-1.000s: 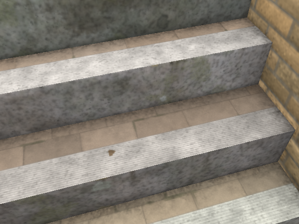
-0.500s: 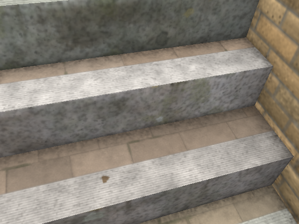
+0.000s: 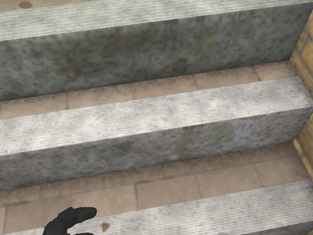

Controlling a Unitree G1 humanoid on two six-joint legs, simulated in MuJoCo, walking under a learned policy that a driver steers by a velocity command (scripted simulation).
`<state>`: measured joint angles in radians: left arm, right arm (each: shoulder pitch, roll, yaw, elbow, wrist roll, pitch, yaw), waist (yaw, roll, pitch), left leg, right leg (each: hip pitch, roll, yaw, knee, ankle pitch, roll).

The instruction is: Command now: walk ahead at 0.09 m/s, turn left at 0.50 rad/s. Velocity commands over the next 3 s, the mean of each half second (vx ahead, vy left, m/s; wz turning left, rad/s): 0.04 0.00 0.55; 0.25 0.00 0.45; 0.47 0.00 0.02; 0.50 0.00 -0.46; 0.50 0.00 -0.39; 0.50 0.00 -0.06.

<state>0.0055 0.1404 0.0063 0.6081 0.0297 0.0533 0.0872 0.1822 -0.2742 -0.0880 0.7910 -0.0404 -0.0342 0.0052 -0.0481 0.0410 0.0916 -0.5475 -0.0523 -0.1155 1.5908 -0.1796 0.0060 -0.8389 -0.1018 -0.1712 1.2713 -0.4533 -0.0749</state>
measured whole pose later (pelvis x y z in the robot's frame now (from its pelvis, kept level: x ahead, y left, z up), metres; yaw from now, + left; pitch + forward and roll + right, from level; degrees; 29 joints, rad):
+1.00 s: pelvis +0.16 -0.03 +0.11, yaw +31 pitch +8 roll +0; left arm 0.37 0.27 0.00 0.76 0.07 -0.02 -0.06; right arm 0.14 -0.26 -0.03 0.70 -0.06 -0.01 0.11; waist 0.01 0.00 -0.17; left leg -0.49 -0.06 -0.15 0.72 -0.32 0.15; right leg -0.31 0.02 -0.05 0.54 -0.39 -0.06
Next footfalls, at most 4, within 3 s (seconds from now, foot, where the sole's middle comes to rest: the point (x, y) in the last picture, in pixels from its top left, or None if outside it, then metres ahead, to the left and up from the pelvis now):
0.44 left None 0.13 0.11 -0.65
0.94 right None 0.19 -0.12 -0.65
1.36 left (104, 217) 0.39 0.18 -0.44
1.86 right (147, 106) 0.65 0.03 -0.23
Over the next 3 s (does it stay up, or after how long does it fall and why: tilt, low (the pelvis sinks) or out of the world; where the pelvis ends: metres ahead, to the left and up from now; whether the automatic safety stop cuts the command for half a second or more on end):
stays up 0.91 0.20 0.77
